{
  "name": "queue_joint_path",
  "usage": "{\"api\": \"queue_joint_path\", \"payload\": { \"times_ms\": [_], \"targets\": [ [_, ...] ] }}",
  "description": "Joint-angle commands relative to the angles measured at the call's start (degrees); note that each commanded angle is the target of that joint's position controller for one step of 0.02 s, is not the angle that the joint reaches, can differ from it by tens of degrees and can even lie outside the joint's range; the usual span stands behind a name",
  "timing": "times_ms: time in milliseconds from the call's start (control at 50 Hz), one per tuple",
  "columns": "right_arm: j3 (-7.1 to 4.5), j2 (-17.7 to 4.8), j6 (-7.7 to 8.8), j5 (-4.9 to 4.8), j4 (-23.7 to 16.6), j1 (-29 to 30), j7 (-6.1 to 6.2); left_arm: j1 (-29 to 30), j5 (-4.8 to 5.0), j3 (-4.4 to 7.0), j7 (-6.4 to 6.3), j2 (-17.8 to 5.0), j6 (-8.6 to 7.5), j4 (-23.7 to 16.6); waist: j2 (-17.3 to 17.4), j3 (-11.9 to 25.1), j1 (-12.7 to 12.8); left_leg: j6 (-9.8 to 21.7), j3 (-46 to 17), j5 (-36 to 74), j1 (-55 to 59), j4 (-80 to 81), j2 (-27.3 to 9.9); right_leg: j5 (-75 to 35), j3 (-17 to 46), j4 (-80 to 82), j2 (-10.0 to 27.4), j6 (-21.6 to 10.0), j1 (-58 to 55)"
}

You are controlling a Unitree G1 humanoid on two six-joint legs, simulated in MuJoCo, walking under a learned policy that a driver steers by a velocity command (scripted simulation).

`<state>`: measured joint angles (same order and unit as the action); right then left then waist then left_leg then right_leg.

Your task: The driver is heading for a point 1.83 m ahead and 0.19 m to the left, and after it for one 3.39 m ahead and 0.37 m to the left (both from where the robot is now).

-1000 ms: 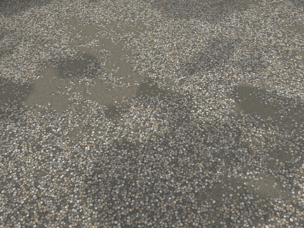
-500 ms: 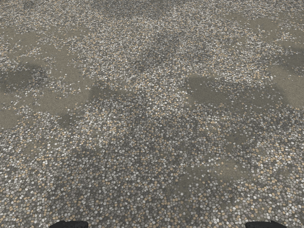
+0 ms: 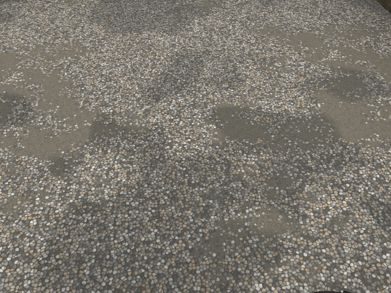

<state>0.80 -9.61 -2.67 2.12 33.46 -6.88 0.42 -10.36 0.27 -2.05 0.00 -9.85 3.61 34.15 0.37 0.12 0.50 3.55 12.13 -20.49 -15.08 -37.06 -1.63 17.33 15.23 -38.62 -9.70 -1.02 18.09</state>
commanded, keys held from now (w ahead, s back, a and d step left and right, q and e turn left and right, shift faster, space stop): w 1.00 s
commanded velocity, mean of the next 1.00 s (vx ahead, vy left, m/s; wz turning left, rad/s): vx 0.50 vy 0.00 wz -0.03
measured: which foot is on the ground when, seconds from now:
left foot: down 0.00-1.00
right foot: down 0.00-1.00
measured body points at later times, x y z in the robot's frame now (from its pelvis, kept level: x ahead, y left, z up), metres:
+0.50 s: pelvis +0.01 +0.02 +0.00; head +0.01 +0.01 +0.45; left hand +0.18 +0.23 -0.10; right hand +0.20 -0.19 -0.09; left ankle +0.00 +0.07 -0.72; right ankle +0.03 -0.11 -0.72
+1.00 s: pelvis +0.01 +0.02 +0.00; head +0.00 +0.02 +0.45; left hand +0.19 +0.24 -0.09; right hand +0.20 -0.18 -0.08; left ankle +0.00 +0.07 -0.72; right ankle +0.03 -0.11 -0.72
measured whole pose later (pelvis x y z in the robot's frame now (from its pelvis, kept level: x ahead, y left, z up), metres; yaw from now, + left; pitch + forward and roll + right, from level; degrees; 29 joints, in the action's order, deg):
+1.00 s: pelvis +0.01 +0.02 +0.00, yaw +0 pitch -2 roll +0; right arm 2.0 -9.0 -3.2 1.7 31.5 -8.9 0.0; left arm -8.2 -0.3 -2.5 -1.3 -9.8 3.9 36.1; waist 0.7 -0.4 0.1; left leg 5.2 13.4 -23.3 -14.3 -39.1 -0.7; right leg 20.0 13.1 -40.7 -7.1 0.4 18.0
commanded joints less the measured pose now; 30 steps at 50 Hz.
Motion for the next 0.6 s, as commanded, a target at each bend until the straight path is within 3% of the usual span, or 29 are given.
{"api": "queue_joint_path", "payload": {
  "times_ms": [20,140,320,600],
  "targets": [
    [-1.11,-4.80,0.70,-0.22,-5.21,5.60,0.27,3.75,-0.36,1.40,0.02,-4.53,-1.27,-4.88,2.47,0.78,0.48,-0.24,-8.02,-4.66,9.32,10.57,-7.71,-2.99,-2.68,5.40,3.61,-1.87,11.69],
    [-0.83,-3.90,0.61,-0.10,-5.28,4.19,-0.03,3.04,-0.08,1.14,-0.48,-4.72,-1.51,-3.85,-2.39,1.45,-0.05,-1.36,-5.43,-1.99,11.69,6.23,-3.79,-6.06,1.30,8.38,4.71,-3.44,12.03],
    [-0.76,-4.19,0.37,-0.15,-5.04,2.95,0.08,3.23,-0.35,1.01,-0.86,-4.35,-1.52,-3.65,0.68,2.00,-0.28,-0.39,-6.36,2.46,11.55,7.65,-5.80,-7.47,-2.22,4.96,4.07,-2.15,10.58],
    [-0.34,-3.61,0.52,-0.32,-6.02,2.02,-0.19,4.19,-0.49,0.87,-1.36,-4.64,-0.82,-2.94,0.10,3.12,-0.36,-1.28,-5.35,9.38,11.09,4.80,-4.67,-11.47,-2.22,3.55,4.64,-2.05,8.79]
  ]
}}
Velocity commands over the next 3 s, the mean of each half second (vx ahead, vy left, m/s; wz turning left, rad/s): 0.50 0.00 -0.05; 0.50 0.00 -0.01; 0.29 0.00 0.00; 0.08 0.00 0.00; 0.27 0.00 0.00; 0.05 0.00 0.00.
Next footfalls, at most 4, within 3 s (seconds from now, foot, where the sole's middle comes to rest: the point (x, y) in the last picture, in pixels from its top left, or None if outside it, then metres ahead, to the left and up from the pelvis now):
none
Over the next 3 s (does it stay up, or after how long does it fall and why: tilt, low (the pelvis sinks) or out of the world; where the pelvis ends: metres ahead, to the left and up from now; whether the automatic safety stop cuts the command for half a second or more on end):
stays up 0.04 0.01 0.01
